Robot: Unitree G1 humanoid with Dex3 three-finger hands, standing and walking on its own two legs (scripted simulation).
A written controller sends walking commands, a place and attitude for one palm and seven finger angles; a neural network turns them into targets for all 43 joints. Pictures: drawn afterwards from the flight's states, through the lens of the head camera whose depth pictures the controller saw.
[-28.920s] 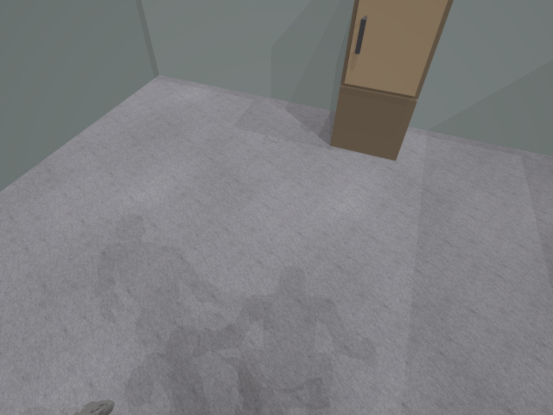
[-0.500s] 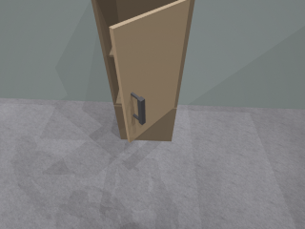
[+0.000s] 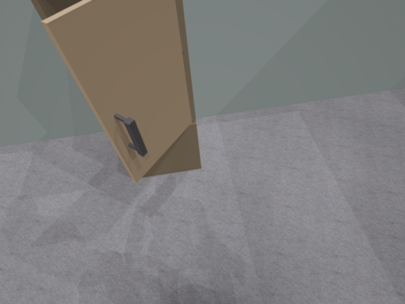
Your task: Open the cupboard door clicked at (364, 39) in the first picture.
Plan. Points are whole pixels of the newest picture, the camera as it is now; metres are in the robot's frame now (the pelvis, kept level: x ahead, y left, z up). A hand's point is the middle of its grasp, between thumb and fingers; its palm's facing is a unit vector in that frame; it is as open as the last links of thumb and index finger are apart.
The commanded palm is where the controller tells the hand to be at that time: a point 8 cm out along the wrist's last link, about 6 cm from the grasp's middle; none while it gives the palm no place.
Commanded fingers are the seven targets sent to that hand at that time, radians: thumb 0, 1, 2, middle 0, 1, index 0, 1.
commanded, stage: walk to a spot facing it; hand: left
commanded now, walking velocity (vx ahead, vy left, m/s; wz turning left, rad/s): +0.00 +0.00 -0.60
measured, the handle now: (131, 135) +0.55 +0.26 -0.07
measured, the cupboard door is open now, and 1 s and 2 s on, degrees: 48 48 48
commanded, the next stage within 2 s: none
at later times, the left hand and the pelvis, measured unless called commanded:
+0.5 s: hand out of the picture +0.12 +0.21 -0.16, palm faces -0.18 -0.95 -0.24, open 7.4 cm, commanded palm none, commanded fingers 0.00 0.90 0.90 -0.20 -0.30 -0.20 -0.30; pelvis +0.04 +0.01 +0.01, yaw -17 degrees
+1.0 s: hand (189, 242) +0.26 +0.07 -0.14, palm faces -0.57 -0.77 -0.29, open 7.4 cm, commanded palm none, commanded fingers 0.00 0.90 0.90 -0.20 -0.30 -0.20 -0.30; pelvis +0.05 -0.03 +0.01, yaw -37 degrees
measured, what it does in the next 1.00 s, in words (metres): steps on the spot, turning right: left foot, then right foot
